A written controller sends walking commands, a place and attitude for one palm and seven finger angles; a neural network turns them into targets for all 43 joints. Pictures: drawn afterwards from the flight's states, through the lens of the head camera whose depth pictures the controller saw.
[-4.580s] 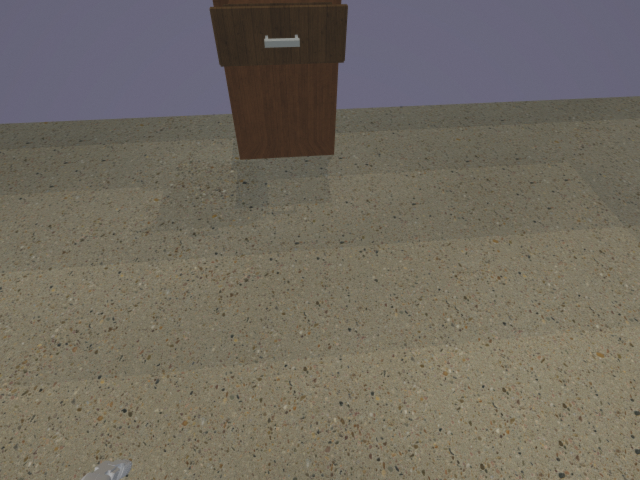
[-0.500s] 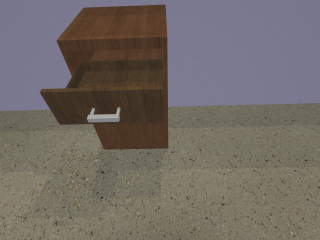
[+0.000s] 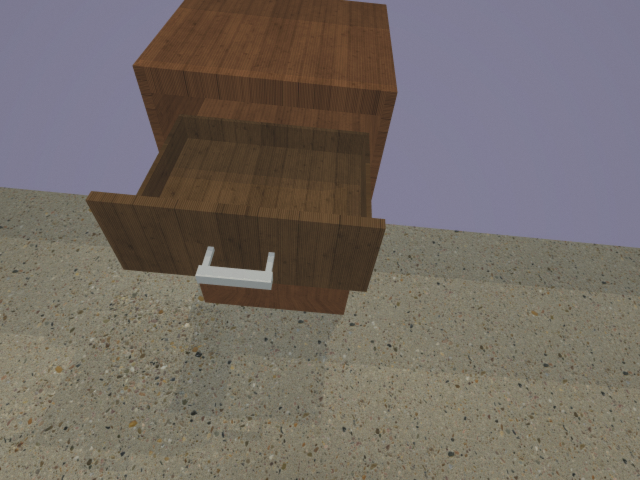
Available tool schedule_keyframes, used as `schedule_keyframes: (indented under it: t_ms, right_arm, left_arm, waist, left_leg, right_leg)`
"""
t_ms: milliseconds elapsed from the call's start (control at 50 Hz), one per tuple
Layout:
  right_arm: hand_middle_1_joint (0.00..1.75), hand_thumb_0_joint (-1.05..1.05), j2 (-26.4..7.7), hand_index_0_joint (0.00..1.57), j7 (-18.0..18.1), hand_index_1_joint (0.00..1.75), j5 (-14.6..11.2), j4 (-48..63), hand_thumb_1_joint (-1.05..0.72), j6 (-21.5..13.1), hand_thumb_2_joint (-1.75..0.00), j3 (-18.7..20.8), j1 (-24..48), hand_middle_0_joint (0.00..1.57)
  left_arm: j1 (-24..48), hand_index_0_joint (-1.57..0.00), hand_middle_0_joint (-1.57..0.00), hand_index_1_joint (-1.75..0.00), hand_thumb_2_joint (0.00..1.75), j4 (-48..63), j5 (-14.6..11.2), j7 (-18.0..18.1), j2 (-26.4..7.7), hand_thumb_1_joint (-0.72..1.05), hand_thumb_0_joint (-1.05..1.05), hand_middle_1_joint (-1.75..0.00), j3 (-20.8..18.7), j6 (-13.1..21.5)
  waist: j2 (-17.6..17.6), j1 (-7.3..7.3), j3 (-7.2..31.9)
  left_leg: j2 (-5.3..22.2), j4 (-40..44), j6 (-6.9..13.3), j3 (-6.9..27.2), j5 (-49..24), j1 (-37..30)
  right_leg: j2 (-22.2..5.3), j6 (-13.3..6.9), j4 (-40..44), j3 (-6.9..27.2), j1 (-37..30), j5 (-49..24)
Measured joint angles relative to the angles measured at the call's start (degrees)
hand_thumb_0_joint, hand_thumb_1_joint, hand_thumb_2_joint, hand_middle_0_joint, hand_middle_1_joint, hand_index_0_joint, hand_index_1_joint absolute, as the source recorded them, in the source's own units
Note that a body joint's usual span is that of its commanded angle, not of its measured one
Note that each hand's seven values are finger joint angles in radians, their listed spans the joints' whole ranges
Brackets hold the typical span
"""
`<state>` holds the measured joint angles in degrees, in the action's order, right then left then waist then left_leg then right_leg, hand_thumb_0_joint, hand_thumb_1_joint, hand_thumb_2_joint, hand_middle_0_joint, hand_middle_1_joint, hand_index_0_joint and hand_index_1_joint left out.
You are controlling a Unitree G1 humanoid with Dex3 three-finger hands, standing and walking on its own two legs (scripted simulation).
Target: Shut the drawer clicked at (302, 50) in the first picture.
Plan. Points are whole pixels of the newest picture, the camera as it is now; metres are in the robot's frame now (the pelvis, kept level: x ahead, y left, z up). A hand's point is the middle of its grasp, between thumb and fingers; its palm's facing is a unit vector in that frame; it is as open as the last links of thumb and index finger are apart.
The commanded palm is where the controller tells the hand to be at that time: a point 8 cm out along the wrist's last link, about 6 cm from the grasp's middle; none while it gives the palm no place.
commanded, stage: take the last steps up to it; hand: left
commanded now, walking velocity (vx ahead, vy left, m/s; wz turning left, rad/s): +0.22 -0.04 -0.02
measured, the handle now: (237, 266) +0.42 +0.17 -0.05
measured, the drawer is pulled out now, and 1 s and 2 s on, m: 0.30 0.30 0.30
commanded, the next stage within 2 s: come to a stop and stand still in 0.24 s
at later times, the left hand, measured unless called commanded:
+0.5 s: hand (244, 426) +0.21 +0.13 -0.16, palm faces +0.00 -0.97 -0.24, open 7.2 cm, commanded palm none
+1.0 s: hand out of the picture +0.09 +0.19 -0.18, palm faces +0.05 -0.98 -0.20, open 7.4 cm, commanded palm none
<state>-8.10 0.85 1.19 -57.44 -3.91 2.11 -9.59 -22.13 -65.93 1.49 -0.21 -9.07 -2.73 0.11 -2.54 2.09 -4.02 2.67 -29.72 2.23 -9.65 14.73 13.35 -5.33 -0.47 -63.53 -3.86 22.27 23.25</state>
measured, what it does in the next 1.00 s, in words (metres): steps on the spot: right foot, then left foot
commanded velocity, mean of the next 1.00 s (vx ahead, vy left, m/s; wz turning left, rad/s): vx -0.01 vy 0.03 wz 0.00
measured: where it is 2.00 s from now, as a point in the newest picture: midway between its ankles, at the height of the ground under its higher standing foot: outside the picture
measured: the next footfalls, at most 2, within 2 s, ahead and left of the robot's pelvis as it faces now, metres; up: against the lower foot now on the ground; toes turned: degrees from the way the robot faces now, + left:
right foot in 0.34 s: +0.21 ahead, -0.14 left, +0.00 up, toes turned -8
left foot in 0.78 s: +0.14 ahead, +0.10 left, +0.00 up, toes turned +0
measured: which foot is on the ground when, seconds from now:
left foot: down 0.00-0.34, up 0.36-0.76, down 0.78-1.00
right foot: up 0.00-0.32, down 0.34-0.78, up 0.80-1.00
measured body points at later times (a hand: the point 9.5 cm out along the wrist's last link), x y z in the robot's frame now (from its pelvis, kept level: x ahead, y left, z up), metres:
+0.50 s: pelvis +0.12 -0.05 +0.00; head +0.15 -0.07 +0.45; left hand +0.21 +0.18 -0.14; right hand +0.08 -0.26 -0.17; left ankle +0.08 +0.09 -0.69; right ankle +0.17 -0.14 -0.74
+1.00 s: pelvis +0.09 +0.01 +0.01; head +0.10 +0.02 +0.45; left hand +0.08 +0.24 -0.16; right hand +0.15 -0.22 -0.14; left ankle +0.12 +0.10 -0.74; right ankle +0.04 -0.12 -0.70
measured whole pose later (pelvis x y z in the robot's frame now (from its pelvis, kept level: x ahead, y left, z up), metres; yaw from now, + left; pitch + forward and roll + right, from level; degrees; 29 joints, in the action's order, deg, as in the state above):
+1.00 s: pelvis +0.09 +0.01 +0.01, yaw -1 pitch +0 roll +1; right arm -8.4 1.8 1.0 -59.7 1.2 1.0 -10.1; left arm -15.5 -61.9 1.4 1.7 -11.3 -2.2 -2.9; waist -3.1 2.0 -2.1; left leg -1.2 -22.7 2.6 -4.7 9.8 12.8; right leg -2.2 1.0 -46.1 -0.3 17.7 24.1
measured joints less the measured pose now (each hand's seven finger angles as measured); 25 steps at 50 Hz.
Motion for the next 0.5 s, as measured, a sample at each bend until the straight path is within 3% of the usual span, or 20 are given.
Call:
schedule_keyframes:
  t_ms: [140, 280, 340, 360, 440, 500]
  right_arm:
    - [0.3, -0.02, -0.73, 0.2, 0.47, 0.3, -0.05, -3.18, -0.94, 0.19, -0.9, -0.08, -6.12, 0.2]
    - [0.3, 0.0, 0.16, 0.2, -0.04, 0.3, 0.66, -6.28, -0.92, 1.7, -0.9, -0.21, -10.65, 0.2]
    - [0.3, 0.0, 0.43, 0.2, -0.16, 0.3, 0.55, -7.33, -0.91, 2.21, -0.9, -0.27, -12.44, 0.2]
    - [0.3, 0.0, 0.29, 0.2, -0.23, 0.3, 0.34, -7.82, -0.91, 2.41, -0.9, -0.27, -12.43, 0.2]
    - [0.3, 0.0, -0.22, 0.2, 0.34, 0.3, -0.5, -8.28, -0.91, 3.93, -0.9, -0.46, -10.48, 0.2]
    - [0.3, 0.0, -0.39, 0.2, 0.84, 0.3, -0.87, -7.31, -0.91, 4.77, -0.9, -0.32, -8.45, 0.2]
  left_arm:
    - [8.12, -0.19, -0.19, -0.3, 0.9, 5.16, 0.1, 0.09, -1.8, 0.91, 0.0, -0.3, -0.67, -0.06]
    - [13.84, -0.19, -0.19, -0.3, 0.9, 8.11, -0.01, -0.06, -1.61, 0.91, 0.0, -0.3, -0.36, -0.3]
    - [14.29, -0.19, -0.19, -0.3, 0.9, 8.64, 0.14, -0.2, -1.38, 0.91, 0.0, -0.3, -0.06, 0.88]
    - [14.6, -0.19, -0.19, -0.3, 0.9, 8.43, 0.2, -0.06, -0.96, 0.91, 0.0, -0.3, -0.01, 1.59]
    - [14.37, -0.19, -0.19, -0.3, 0.9, 7.39, -0.38, 0.68, 0.89, 0.91, 0.0, -0.3, 1.21, 2.43]
    - [14.24, -0.2, -0.2, -0.3, 0.9, 7.05, -0.63, 1.99, 1.25, 0.93, -0.01, -0.3, 0.78, 1.68]
  waist:
    - [-0.37, -1.05, 1.76]
    - [1.27, -3.61, 0.93]
    - [2.21, -4.42, 0.63]
    - [3.2, -4.45, 0.16]
    - [4.78, -4.57, -0.99]
    - [4.74, -4.0, -0.77]
  left_leg:
    - [-2.24, 9.37, 0.31, -0.9, -1.62, -7.54]
    - [-1.76, 8.46, -1.61, -1.01, 2.12, -10.66]
    - [-0.31, 2.59, -3.28, -0.91, 6.79, -9.91]
    - [0.91, -1.88, -3.03, -0.34, 8.7, -8.27]
    - [0.82, -21.45, -3.32, 5.4, 15.42, 0.98]
    - [0.39, -22.65, -4.28, 6.73, 13.74, 4.97]
  right_leg:
    - [-1.23, 1.43, 5.83, 0.45, 8.14, -9.08]
    - [-0.37, 0.64, 22.23, -0.58, 3.78, -9.4]
    - [1.1, -0.43, 30.73, -1.66, -1.84, -12.58]
    - [1.94, -1.35, 30.16, -2.13, -1.99, -12.34]
    - [3.32, -2.75, 30.81, -3.28, -4.1, -10.21]
    - [3.49, -2.77, 34.02, -3.35, -5.71, -11.62]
